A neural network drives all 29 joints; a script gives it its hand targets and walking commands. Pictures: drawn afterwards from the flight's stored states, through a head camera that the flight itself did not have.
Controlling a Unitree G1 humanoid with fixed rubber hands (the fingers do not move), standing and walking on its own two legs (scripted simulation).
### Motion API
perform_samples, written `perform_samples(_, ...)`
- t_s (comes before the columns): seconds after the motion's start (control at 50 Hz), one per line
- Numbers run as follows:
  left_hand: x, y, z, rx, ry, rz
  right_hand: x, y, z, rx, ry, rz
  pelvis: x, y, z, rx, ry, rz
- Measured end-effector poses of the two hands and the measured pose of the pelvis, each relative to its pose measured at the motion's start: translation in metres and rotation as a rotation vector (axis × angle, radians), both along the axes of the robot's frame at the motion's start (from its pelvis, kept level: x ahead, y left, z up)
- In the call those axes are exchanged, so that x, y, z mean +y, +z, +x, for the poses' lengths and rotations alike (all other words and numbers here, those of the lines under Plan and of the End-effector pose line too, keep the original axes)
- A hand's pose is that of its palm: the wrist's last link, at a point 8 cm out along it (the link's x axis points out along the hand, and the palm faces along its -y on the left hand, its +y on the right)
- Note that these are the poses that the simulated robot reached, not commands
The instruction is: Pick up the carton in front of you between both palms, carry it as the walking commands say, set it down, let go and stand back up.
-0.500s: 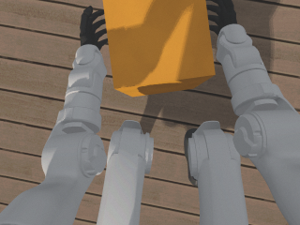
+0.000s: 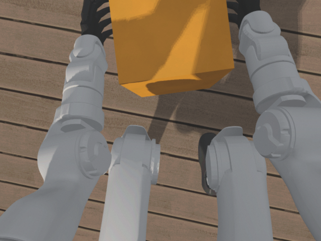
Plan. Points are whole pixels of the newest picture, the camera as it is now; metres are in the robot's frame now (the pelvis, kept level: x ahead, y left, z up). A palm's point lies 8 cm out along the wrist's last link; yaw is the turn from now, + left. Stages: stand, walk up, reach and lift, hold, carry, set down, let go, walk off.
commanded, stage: set down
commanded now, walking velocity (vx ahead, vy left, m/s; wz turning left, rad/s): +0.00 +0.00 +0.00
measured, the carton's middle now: (170, 46) +0.51 +0.00 -0.24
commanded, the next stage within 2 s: let go in 1.46 s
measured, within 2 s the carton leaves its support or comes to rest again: rests again in 0.22 s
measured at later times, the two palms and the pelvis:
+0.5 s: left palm (79, 44) +0.50 +0.20 -0.18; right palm (264, 18) +0.54 -0.19 -0.18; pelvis +0.00 +0.00 -0.01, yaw +0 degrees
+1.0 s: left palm (20, 10) +0.51 +0.20 +0.00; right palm out of the picture +0.54 -0.19 -0.01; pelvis +0.01 +0.00 +0.11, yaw +0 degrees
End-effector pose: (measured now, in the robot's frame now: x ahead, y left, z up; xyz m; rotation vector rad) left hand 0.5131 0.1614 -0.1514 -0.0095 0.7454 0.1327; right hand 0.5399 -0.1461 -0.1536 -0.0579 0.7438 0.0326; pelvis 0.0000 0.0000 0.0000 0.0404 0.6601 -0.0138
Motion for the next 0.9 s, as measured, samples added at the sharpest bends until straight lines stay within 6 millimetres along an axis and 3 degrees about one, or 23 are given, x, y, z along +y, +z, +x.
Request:
perform_samples(0.14, 0.002, -0.003, 0.004, -0.022, -0.009, 0.007, -0.001, -0.003, 0.005, -0.018, 0.012, -0.007, 0.0, -0.002, 0.001, -0.01, 0.0, -0.001)
perform_samples(0.2, 0.005, -0.015, -0.002, 0.017, -0.029, 0.028, -0.003, -0.016, -0.001, 0.01, 0.016, -0.031, 0.0, -0.003, 0.002, -0.014, 0.0, -0.001)
perform_samples(0.3, 0.026, -0.038, -0.02, 0.064, 0.029, 0.063, -0.032, -0.046, -0.021, 0.052, -0.071, -0.073, 0.001, -0.003, 0.004, -0.016, 0.004, -0.002)
perform_samples(0.4, 0.041, -0.042, -0.018, 0.02, 0.052, 0.071, -0.049, -0.046, -0.018, -0.004, -0.09, -0.082, 0.0, -0.008, 0.004, -0.023, 0.013, -0.006)
perform_samples(0.5, 0.041, -0.024, -0.009, -0.044, 0.062, 0.06, -0.043, -0.022, -0.001, -0.073, -0.078, -0.06, 0.0, -0.011, 0.003, -0.025, 0.013, -0.01)
perform_samples(0.58, 0.039, 0.006, -0.006, -0.091, 0.067, 0.053, -0.034, 0.008, 0.005, -0.11, -0.068, -0.051, 0.001, -0.002, 0.003, -0.017, 0.016, -0.012)
perform_samples(0.74, 0.036, 0.075, -0.01, -0.095, 0.082, 0.052, -0.033, 0.075, 0.001, -0.096, -0.075, -0.063, 0.0, 0.046, 0.006, 0.056, 0.022, -0.012)
perform_samples(0.9, 0.036, 0.123, -0.007, -0.103, 0.082, 0.059, -0.041, 0.123, 0.003, -0.104, -0.078, -0.059, -0.001, 0.086, 0.009, 0.127, 0.016, -0.009)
